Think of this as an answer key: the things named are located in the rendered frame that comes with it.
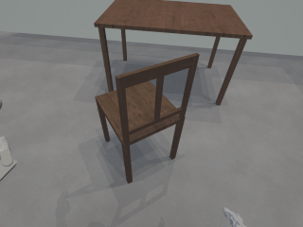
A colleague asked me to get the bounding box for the chair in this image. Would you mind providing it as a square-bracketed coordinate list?
[95, 53, 200, 183]

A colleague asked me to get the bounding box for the table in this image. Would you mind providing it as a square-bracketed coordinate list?
[94, 0, 253, 106]

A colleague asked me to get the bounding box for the left robot hand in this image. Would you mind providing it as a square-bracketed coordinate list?
[0, 99, 17, 182]

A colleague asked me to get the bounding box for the right robot hand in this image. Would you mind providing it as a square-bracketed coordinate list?
[223, 207, 247, 227]

